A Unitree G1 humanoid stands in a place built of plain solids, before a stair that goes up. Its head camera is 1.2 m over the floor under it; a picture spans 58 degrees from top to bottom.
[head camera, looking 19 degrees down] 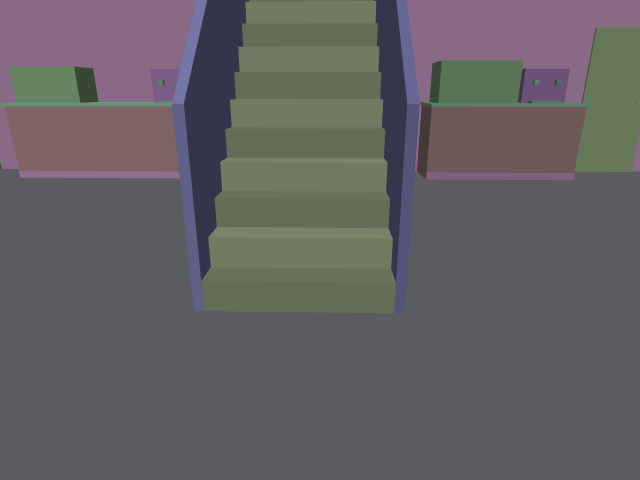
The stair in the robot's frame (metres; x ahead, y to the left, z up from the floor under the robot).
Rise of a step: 0.19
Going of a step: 0.20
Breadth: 1.09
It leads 1 degrees to the right of straight ahead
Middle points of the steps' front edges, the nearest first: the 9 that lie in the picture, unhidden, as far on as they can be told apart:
2.21 0.12 0.19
2.42 0.12 0.38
2.62 0.11 0.57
2.82 0.11 0.76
3.03 0.10 0.95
3.23 0.10 1.14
3.44 0.09 1.33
3.64 0.09 1.52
3.84 0.08 1.71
